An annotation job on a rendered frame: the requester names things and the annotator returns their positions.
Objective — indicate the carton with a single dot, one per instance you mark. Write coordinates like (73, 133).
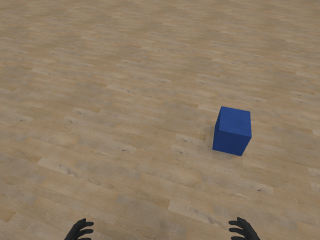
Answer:
(232, 131)

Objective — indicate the right robot hand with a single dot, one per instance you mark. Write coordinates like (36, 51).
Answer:
(247, 231)

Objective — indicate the left robot hand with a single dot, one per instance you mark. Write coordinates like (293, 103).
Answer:
(76, 231)

